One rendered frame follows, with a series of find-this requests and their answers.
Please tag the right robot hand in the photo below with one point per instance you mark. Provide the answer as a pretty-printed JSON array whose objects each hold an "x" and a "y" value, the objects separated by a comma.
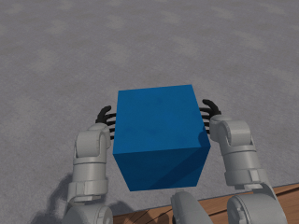
[{"x": 212, "y": 111}]

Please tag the robot left forearm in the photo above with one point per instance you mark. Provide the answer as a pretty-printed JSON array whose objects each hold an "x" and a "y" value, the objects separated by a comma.
[{"x": 89, "y": 170}]

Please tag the robot right thigh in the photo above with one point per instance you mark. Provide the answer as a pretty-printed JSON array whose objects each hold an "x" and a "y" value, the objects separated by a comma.
[{"x": 188, "y": 209}]

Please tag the robot right shin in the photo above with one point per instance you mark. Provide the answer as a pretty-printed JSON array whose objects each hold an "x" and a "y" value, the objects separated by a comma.
[{"x": 177, "y": 219}]

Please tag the carton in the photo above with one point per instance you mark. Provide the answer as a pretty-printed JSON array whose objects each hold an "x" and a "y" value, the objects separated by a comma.
[{"x": 160, "y": 139}]

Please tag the left robot hand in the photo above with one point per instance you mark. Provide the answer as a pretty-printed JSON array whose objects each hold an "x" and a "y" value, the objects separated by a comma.
[{"x": 102, "y": 118}]

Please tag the robot right forearm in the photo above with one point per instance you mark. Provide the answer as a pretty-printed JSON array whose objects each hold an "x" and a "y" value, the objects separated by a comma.
[{"x": 239, "y": 153}]

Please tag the left robot upper arm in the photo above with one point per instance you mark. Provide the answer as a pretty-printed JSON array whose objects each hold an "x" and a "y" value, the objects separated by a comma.
[{"x": 89, "y": 214}]

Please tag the right robot upper arm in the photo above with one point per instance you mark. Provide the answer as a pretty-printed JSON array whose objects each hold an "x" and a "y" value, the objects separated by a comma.
[{"x": 254, "y": 208}]

